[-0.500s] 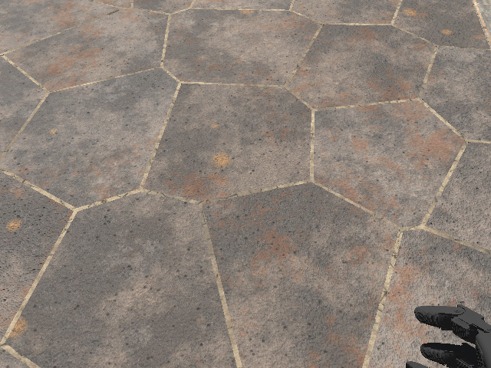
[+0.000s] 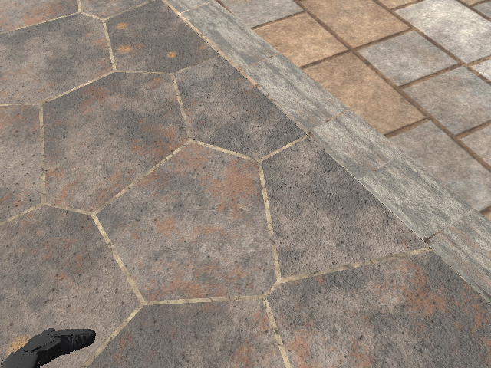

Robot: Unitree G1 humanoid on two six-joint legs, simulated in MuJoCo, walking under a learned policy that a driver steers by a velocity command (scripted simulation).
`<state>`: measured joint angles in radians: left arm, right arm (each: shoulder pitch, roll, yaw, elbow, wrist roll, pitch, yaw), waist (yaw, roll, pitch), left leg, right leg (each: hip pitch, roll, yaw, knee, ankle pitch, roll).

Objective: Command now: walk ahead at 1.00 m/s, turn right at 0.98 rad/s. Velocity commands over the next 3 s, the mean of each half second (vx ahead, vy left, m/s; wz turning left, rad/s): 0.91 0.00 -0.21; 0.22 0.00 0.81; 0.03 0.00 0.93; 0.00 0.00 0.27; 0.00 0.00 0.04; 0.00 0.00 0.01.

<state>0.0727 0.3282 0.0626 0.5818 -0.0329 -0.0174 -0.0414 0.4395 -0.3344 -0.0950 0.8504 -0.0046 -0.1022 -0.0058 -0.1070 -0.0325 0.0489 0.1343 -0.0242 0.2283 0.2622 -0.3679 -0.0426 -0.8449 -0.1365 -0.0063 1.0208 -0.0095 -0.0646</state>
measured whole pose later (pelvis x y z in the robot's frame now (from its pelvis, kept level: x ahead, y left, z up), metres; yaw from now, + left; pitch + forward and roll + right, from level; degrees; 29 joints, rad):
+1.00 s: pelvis +0.67 -0.10 +0.01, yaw +22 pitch +2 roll -1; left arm 0.09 0.29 0.04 0.66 0.00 -0.03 0.02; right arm 0.17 -0.35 -0.10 0.57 0.02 0.06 -0.04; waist -0.03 0.00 0.05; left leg -0.39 -0.23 -0.32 0.52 -0.11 0.05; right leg -0.49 0.06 0.22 0.64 -0.21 0.07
